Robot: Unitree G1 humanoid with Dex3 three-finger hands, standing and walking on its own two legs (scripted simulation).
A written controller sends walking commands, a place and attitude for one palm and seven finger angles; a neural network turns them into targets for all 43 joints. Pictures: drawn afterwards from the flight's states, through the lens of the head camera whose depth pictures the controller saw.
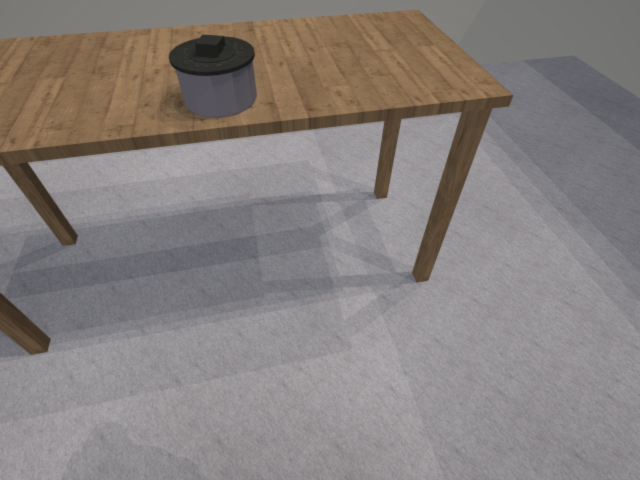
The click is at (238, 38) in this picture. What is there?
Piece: lid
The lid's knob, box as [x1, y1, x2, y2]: [195, 35, 224, 53]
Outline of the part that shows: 195,42 197,52 218,53 224,45 223,36 217,35 202,35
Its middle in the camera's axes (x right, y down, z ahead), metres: -0.23 -0.41 +0.81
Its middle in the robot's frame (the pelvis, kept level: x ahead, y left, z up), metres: +0.89 +0.28 +0.14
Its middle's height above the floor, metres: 0.92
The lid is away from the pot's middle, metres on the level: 0.00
